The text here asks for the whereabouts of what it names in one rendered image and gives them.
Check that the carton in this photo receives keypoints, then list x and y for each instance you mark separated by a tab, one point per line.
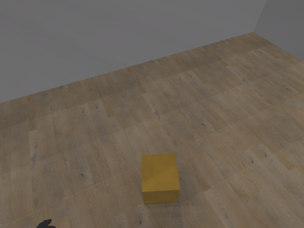
160	180

